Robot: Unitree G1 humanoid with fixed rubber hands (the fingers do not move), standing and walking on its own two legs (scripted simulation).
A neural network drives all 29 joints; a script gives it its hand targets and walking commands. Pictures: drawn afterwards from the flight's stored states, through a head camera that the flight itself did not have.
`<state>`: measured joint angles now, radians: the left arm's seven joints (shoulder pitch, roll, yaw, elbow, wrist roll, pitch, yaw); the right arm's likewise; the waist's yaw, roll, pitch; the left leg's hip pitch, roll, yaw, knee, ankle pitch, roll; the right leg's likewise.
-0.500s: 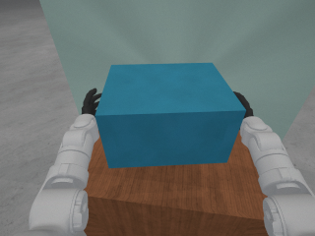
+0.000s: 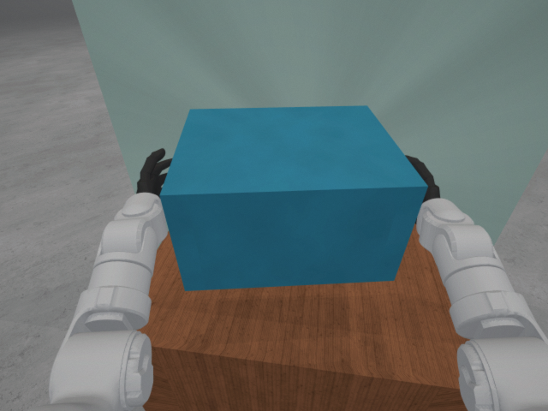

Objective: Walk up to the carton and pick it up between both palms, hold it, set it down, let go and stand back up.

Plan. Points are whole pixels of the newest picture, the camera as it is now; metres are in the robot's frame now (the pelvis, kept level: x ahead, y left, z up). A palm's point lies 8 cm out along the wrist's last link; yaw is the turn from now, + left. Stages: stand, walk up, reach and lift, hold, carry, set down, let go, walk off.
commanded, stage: hold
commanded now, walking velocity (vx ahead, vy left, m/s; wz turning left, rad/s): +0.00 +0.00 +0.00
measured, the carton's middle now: (285, 189) +0.43 +0.02 +0.17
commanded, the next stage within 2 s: none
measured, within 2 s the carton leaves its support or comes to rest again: neither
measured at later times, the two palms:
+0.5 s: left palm (146, 199) +0.36 +0.22 +0.20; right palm (426, 203) +0.38 -0.19 +0.19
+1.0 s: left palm (144, 200) +0.36 +0.22 +0.20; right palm (425, 199) +0.38 -0.18 +0.20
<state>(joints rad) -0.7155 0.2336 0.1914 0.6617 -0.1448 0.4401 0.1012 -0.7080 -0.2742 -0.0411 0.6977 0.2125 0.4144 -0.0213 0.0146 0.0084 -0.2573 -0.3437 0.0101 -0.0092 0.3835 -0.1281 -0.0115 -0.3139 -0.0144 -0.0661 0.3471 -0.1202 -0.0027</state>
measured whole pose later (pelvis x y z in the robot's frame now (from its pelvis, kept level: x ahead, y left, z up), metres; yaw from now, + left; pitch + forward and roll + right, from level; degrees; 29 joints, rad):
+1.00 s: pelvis +0.00 +0.00 +0.00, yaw +0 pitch +4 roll -1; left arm -0.68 0.23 0.21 0.52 -0.08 0.57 0.07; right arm -0.71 -0.27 -0.05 0.62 0.22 0.51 -0.03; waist 0.01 0.01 -0.25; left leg -0.31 0.01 -0.01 0.37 -0.13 -0.01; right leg -0.28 -0.01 -0.07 0.34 -0.12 0.00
